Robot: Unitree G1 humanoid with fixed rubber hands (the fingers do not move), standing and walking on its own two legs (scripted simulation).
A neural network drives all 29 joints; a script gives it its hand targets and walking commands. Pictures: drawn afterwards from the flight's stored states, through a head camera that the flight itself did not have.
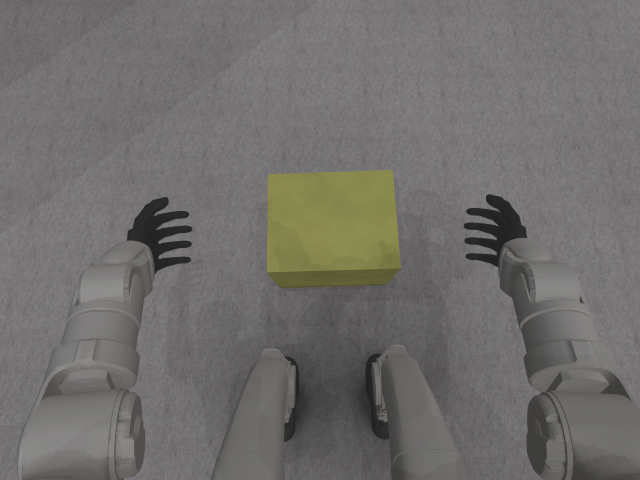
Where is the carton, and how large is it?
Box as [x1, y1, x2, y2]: [267, 170, 400, 287]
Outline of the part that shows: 392,170 268,174 267,272 280,287 386,284 400,268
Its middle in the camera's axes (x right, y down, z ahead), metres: +0.03 -0.02 +1.01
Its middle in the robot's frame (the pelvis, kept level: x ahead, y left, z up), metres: +0.54 +0.00 -0.56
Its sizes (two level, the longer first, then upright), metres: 0.299 0.239 0.237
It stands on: the floor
